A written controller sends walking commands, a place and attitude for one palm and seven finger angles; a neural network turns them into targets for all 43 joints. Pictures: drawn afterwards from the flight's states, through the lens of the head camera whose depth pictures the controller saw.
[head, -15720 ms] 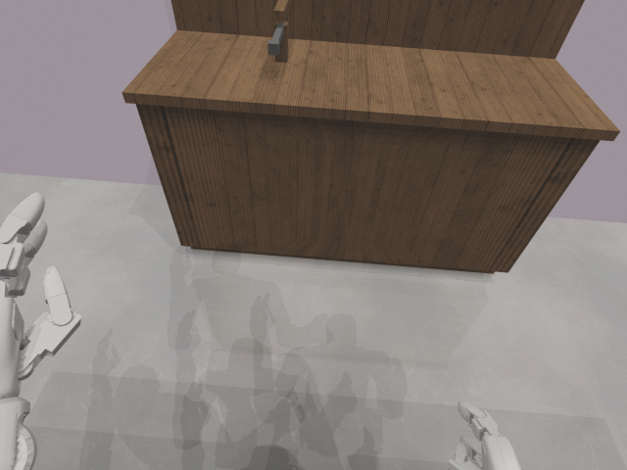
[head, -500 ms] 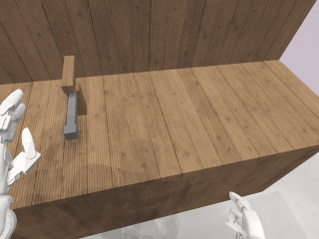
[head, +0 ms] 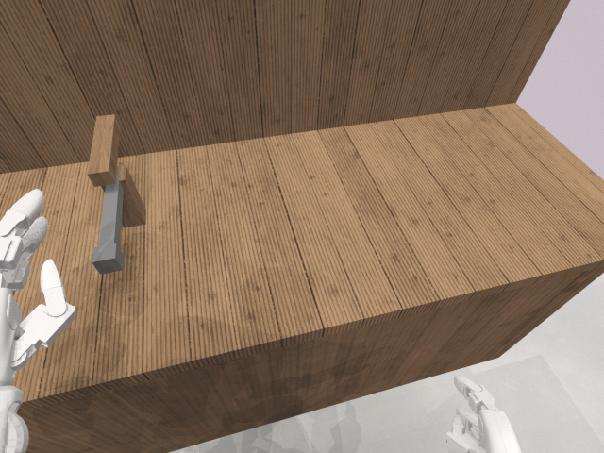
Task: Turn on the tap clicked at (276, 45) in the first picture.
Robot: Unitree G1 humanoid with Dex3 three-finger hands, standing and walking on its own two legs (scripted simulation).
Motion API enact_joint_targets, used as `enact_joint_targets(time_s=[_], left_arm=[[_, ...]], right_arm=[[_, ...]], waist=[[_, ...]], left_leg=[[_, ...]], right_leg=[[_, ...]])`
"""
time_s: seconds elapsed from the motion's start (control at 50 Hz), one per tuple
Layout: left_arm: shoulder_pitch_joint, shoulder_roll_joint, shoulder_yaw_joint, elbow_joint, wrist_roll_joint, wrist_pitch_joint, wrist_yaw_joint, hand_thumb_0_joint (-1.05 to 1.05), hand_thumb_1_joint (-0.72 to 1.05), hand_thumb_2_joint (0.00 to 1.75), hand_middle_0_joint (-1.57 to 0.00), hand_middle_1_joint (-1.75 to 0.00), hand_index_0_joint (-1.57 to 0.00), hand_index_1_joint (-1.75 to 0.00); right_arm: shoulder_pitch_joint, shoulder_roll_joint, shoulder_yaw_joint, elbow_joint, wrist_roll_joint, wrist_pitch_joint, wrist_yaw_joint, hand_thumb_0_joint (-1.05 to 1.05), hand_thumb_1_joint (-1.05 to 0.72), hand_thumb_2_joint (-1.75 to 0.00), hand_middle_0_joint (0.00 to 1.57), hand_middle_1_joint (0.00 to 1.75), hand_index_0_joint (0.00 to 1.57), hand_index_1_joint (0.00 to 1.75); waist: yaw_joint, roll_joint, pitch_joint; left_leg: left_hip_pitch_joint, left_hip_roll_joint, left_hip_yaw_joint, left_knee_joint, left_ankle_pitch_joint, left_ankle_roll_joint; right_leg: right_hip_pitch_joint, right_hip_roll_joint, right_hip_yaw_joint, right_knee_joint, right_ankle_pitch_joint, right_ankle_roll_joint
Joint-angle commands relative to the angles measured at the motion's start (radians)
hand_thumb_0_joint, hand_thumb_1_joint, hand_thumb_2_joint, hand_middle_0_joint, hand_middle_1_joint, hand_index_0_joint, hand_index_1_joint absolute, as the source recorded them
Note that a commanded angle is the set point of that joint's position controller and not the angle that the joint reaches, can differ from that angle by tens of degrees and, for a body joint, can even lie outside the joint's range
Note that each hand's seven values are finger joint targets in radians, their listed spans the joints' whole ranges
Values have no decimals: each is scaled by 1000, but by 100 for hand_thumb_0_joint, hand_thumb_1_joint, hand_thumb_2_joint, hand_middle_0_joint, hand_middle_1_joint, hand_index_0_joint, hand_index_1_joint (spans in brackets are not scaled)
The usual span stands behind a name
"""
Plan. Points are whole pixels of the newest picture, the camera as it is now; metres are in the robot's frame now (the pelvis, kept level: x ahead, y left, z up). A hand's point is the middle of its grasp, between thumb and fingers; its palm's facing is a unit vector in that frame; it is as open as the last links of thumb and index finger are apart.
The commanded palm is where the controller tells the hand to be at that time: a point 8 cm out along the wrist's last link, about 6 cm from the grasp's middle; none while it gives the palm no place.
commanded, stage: come to a stop and stand still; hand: left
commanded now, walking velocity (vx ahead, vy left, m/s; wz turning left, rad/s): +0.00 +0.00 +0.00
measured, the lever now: (108, 258) +0.33 +0.29 +0.07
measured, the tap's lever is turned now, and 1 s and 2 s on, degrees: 0 0 0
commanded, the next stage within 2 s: look again from close up in 0.80 s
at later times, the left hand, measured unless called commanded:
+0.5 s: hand (32, 297) +0.23 +0.29 +0.15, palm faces +0.34 -0.85 -0.40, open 7.4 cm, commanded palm +0.17 +0.32 +0.17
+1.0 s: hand (17, 302) +0.21 +0.29 +0.16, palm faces +0.39 -0.86 -0.34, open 7.4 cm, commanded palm +0.15 +0.32 +0.17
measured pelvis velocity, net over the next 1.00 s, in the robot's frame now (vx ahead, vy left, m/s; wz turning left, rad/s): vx -0.01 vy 0.04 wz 0.00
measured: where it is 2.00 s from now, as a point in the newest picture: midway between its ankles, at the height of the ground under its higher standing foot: outside the picture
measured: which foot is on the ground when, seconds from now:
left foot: down 0.00-1.00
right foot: down 0.00-1.00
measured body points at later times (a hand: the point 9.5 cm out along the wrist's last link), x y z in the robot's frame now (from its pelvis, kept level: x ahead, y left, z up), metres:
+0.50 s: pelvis +0.00 +0.04 +0.00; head +0.03 +0.06 +0.44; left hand +0.20 +0.33 +0.17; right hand +0.17 -0.18 -0.08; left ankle -0.01 +0.10 -0.74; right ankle +0.04 -0.11 -0.74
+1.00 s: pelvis -0.01 +0.04 +0.00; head +0.02 +0.07 +0.44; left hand +0.19 +0.33 +0.18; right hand +0.17 -0.18 -0.07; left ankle -0.01 +0.10 -0.74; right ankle +0.04 -0.10 -0.74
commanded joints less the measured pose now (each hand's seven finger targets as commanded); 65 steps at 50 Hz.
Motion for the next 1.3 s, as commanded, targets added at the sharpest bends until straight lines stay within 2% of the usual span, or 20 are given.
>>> enact_joint_targets(time_s=[0.0, 0.08, 0.1, 0.12, 0.14, 0.16, 0.22, 0.28, 0.34, 0.36, 0.46, 0.52, 0.58, 0.7, 0.86, 1.02, 1.16, 1.18, 1.26, 1.28], left_arm=[[-78, 177, 107, -184, -5, -53, 22, 0, 90, 90, -20, -30, -20, -30], [-77, 163, 94, -190, -4, -56, 23, 0, 90, 90, -20, -30, -20, -30], [-1100, 1000, 690, -434, 155, -165, 20, 0, 90, 90, -20, -30, -20, -30], [-528, 373, 299, 147, 55, -127, -26, 0, 90, 90, -20, -30, -20, -30], [-244, 300, 244, 67, 22, -131, -18, 0, 90, 90, -20, -30, -20, -30], [-161, 123, 107, 104, -9, -115, -23, 0, 90, 90, -20, -30, -20, -30], [-130, 126, 40, -128, -4, -145, -27, 0, 90, 90, -20, -30, -20, -30], [-55, 155, 70, -166, 1, -132, -14, 0, 90, 90, -20, -30, -20, -30], [-94, 240, 183, -157, -3, -132, -4, 0, 90, 90, -20, -30, -20, -30], [-130, 302, 247, -198, -3, -136, 3, 0, 90, 90, -20, -30, -20, -30], [-218, 245, 191, -226, -5, -149, -11, 0, 90, 90, -20, -30, -20, -30], [-223, 179, 109, -240, 4, -151, -17, 0, 90, 90, -20, -30, -20, -30], [-184, 119, 48, -217, 13, -135, -19, 0, 90, 90, -20, -30, -20, -30], [-182, 162, 103, -172, 17, -119, -10, 0, 90, 90, -20, -30, -20, -30], [-185, 191, 125, -260, 15, -131, -3, 0, 90, 90, -20, -30, -20, -30], [-123, 166, 112, -174, 14, -121, 0, 0, 90, 90, -20, -30, -20, -30], [-158, 191, 127, -200, 20, -121, 4, 0, 90, 90, -20, -30, -20, -30], [-158, 145, 81, -182, 16, -122, -2, 0, 90, 90, -20, -30, -20, -30], [-138, 196, 129, -218, 19, -119, 6, 0, 90, 90, -20, -30, -20, -30], [-132, 157, 96, -191, 13, -119, 1, 0, 90, 90, -20, -30, -20, -30]], right_arm=[[-104, -103, -42, -162, 0, -53, -13, 0, -90, -90, 20, 30, 20, 30], [-112, -105, -39, -154, -1, -53, -13, 0, -90, -90, 20, 30, 20, 30], [64, -109, -40, -126, -44, -102, -8, 0, -90, -90, 20, 30, 20, 30], [-40, -12, -6, -86, -20, -96, -5, 0, -90, -90, 20, 30, 20, 30], [-42, -61, -39, -153, -13, -112, -3, 0, -90, -90, 20, 30, 20, 30], [-69, -81, -40, -147, 8, -116, 23, 0, -90, -90, 20, 30, 20, 30], [-57, -103, -44, -156, -1, -121, 51, 0, -90, -90, 20, 30, 20, 30], [-86, -93, -38, -168, 6, -120, 58, 0, -90, -90, 20, 30, 20, 30], [-84, -97, -46, -174, 1, -111, 37, 0, -90, -90, 20, 30, 20, 30], [-109, -98, -42, -171, 5, -106, 30, 0, -90, -90, 20, 30, 20, 30], [-111, -76, -26, -178, 3, -113, 15, 0, -90, -90, 20, 30, 20, 30], [-74, -87, -34, -162, -3, -125, 24, 0, -90, -90, 20, 30, 20, 30], [-71, -87, -32, -151, -4, -120, 37, 0, -90, -90, 20, 30, 20, 30], [-77, -91, -38, -168, -2, -77, 32, 0, -90, -90, 20, 30, 20, 30], [-115, -83, -29, -193, 1, -75, 19, 0, -90, -90, 20, 30, 20, 30], [-81, -93, -38, -177, -4, -71, 14, 0, -90, -90, 20, 30, 20, 30], [-108, -92, -35, -172, 3, -73, 6, 0, -90, -90, 20, 30, 20, 30], [-97, -93, -31, -171, -4, -71, 5, 0, -90, -90, 20, 30, 20, 30], [-107, -95, -38, -171, 2, -82, 5, 0, -90, -90, 20, 30, 20, 30], [-94, -92, -33, -166, -5, -78, 5, 0, -90, -90, 20, 30, 20, 30]], waist=[[-1, -52, -129], [-1, -15, -145], [16, -118, -9], [6, -71, -231], [60, -32, -134], [32, 111, -184], [30, 153, -186], [33, 7, -154], [25, -139, -139], [21, -88, -140], [17, 113, -131], [13, 125, -167], [9, 89, -154], [9, 50, -105], [11, 101, -131], [9, 20, -126], [12, 42, -104], [7, 34, -100], [12, 19, -113], [7, 17, -113]], left_leg=[[4, 40, -65, -62, 75, 4], [3, 55, -72, -100, 126, 4], [-98, 61, 3, 19, 170, 3], [-11, 0, -19, -31, 168, 6], [-13, 24, -26, -34, 147, -12], [42, 29, 3, -49, 149, -14], [-9, 60, -39, -104, 193, -2], [-70, 92, -66, -131, 195, 7], [-73, 81, -81, -128, 177, -9], [-63, 79, -78, -136, 186, -11], [-43, 90, -73, -134, 252, -22], [20, 95, -76, -103, 377, -46], [38, 104, -76, -105, 431, -58], [-46, 108, -85, -137, 314, -77], [-49, 86, -75, -151, 190, -58], [-58, 78, -80, -144, 138, -40], [-74, 75, -77, -167, 48, -20], [-80, 68, -77, -171, 36, -16], [-59, 64, -77, -149, 65, -14], [-56, 63, -76, -159, 66, -17]], right_leg=[[68, -152, 174, -109, -38, -4], [114, -133, 128, -58, 53, 1], [-41, -110, 139, -113, 50, 96], [91, -163, 120, -31, 73, -10], [100, -149, 225, -81, 135, 4], [143, -162, 187, -13, 170, -29], [175, -127, 127, 44, 128, -3], [188, -98, 62, 89, 115, 16], [174, -99, 71, 69, 117, 17], [172, -93, 61, 87, 121, 20], [166, -97, 43, 120, 141, 13], [156, -100, 38, 112, 166, 7], [123, -88, 19, 115, 116, 11], [146, -84, 26, 100, 109, 11], [190, -91, 38, 72, 136, 11], [184, -104, 63, 32, 130, 9], [167, -95, 70, 21, 62, 12], [158, -93, 64, 14, 44, 12], [161, -100, 85, 7, 73, 7], [151, -92, 76, 3, 59, 9]])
